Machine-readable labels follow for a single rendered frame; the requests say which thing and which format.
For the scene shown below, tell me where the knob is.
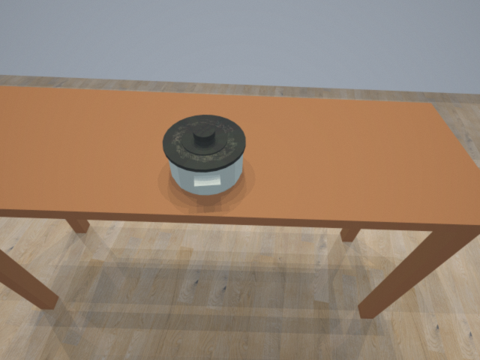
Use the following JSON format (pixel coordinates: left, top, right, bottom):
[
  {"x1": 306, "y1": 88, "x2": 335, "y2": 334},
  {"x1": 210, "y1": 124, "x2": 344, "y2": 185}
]
[{"x1": 193, "y1": 123, "x2": 215, "y2": 143}]

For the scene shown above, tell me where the table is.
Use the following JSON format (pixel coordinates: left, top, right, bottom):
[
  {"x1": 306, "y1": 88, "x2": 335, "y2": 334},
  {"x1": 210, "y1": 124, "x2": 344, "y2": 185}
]
[{"x1": 0, "y1": 85, "x2": 480, "y2": 319}]

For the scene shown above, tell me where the pot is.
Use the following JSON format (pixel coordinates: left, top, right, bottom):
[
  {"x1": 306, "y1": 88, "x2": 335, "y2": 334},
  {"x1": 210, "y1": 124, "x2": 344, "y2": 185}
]
[{"x1": 168, "y1": 154, "x2": 243, "y2": 195}]

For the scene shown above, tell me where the lid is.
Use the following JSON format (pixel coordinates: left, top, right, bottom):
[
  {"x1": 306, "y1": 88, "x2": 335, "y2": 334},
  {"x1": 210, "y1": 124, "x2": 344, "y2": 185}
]
[{"x1": 163, "y1": 115, "x2": 246, "y2": 173}]

